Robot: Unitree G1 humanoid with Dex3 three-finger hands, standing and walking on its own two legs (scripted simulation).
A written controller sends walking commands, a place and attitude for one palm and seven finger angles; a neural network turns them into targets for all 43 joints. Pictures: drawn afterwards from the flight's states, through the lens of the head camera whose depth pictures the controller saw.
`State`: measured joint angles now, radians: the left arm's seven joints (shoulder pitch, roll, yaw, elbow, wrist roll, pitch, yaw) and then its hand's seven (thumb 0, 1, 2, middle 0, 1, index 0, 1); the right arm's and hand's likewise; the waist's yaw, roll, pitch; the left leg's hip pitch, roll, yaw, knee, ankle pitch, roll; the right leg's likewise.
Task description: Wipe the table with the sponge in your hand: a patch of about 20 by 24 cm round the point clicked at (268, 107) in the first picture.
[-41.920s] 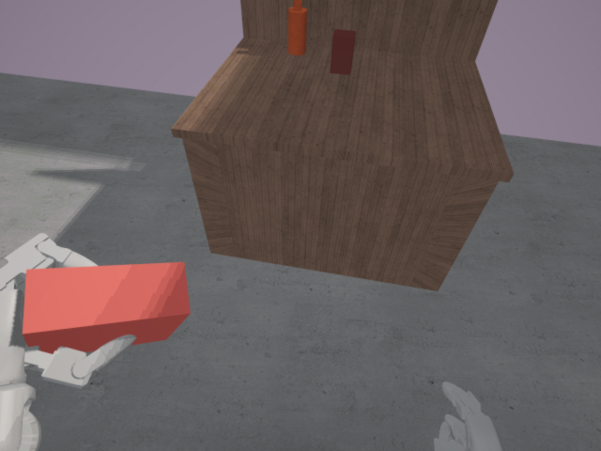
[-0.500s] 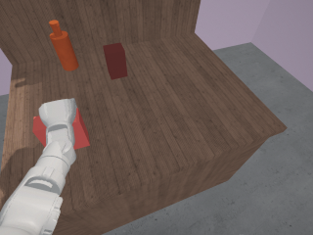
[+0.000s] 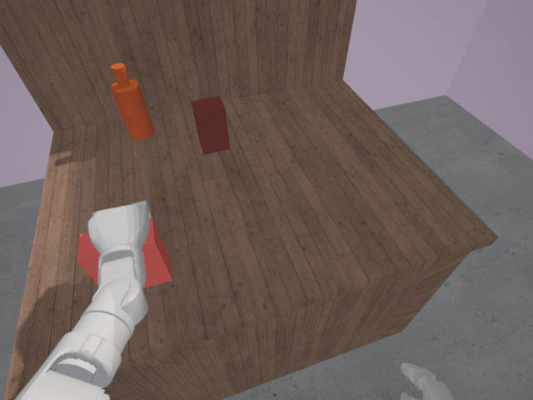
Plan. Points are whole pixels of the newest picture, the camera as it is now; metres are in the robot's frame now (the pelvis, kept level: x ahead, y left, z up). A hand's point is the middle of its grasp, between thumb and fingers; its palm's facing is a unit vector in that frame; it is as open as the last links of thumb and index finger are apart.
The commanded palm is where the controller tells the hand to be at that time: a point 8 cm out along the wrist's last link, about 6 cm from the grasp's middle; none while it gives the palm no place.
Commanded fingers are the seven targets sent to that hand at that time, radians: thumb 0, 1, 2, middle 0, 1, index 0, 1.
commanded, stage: wipe back along the middle lane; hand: left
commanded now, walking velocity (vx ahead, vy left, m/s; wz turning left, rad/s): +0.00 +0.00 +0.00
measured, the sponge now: (133, 265) +0.34 +0.28 -0.04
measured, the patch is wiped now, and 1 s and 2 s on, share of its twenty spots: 0.50 0.60 0.75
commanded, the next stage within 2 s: slide across to the third lane in 0.48 s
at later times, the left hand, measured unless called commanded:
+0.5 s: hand (132, 270) +0.30 +0.25 +0.01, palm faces -0.04 -0.01 -1.00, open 9.7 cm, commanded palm +0.26 +0.23 +0.03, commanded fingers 0.00 0.10 1.30 -1.20 -1.60 -1.20 -1.60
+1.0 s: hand (140, 272) +0.30 +0.24 +0.01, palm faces -0.07 +0.01 -1.00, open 9.7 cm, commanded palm +0.28 +0.19 +0.04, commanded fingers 0.00 0.10 1.30 -1.20 -1.60 -1.20 -1.60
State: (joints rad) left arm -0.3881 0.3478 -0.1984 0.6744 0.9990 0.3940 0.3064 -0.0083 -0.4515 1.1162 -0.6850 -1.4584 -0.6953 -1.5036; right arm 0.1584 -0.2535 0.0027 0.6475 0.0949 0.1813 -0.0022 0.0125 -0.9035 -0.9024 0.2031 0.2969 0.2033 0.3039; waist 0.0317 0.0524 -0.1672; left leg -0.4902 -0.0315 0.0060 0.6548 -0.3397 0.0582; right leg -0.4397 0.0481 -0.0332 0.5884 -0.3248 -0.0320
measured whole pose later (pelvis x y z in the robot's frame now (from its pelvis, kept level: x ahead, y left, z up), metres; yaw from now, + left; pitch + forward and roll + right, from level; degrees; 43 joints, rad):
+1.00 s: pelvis -0.03 -0.01 +0.00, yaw +0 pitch +6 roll -1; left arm -0.34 0.29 -0.28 0.62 0.99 0.44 0.30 0.00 -0.47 1.11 -0.72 -1.42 -0.73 -1.46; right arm 0.13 -0.25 -0.01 0.68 0.10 0.15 -0.03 0.02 -0.90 -0.90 0.20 0.30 0.20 0.30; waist 0.05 0.07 -0.13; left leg -0.45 -0.03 0.00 0.64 -0.30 0.05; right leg -0.41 0.05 -0.04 0.60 -0.30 -0.05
